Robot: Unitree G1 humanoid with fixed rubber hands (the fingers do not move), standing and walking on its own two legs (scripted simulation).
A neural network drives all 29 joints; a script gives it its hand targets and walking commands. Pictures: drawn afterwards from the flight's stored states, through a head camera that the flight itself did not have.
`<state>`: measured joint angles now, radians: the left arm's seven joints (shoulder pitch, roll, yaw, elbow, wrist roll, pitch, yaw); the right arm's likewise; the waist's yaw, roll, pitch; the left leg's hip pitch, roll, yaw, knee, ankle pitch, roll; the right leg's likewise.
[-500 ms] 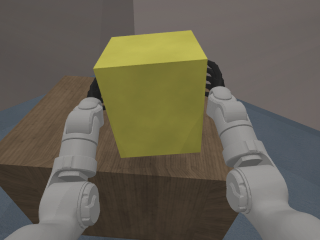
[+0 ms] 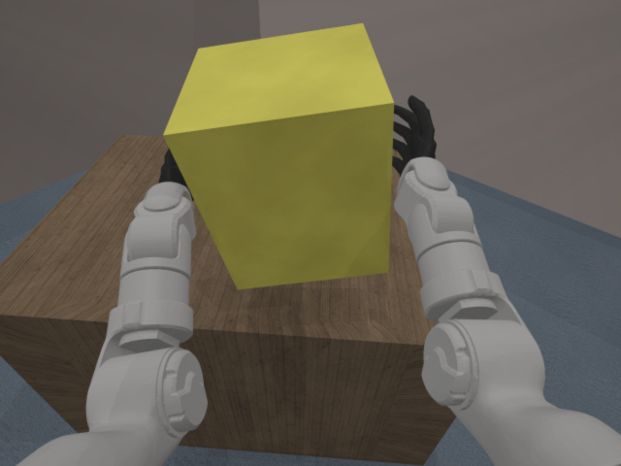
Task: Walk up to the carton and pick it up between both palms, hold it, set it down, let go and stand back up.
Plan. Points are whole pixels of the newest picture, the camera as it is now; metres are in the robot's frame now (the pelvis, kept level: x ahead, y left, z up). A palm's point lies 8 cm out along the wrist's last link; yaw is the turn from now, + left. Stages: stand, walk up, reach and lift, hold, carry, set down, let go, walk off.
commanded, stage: set down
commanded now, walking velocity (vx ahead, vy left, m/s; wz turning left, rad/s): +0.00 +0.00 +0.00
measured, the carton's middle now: (296, 164) +0.43 +0.02 +0.21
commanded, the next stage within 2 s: none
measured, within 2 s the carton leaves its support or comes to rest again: neither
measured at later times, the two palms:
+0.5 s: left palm (193, 210) +0.41 +0.16 +0.14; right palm (405, 193) +0.42 -0.14 +0.17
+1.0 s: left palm (202, 212) +0.43 +0.16 +0.13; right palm (405, 199) +0.44 -0.14 +0.15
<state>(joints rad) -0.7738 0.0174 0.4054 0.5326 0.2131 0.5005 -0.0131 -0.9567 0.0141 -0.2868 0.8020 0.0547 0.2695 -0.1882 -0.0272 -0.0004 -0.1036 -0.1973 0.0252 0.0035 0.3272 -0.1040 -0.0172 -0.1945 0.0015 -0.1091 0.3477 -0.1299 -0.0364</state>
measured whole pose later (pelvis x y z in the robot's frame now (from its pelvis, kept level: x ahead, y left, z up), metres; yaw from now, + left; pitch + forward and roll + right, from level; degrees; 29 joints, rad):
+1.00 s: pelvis +0.03 +0.00 +0.00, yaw +0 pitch +0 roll +0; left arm -0.69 -0.02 0.36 0.59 0.22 0.27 0.00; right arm -0.78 0.06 -0.33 0.74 -0.07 0.04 -0.12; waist -0.03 -0.01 0.01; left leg -0.16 0.02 0.00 0.30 -0.13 -0.02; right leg -0.16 0.00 -0.11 0.32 -0.16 -0.04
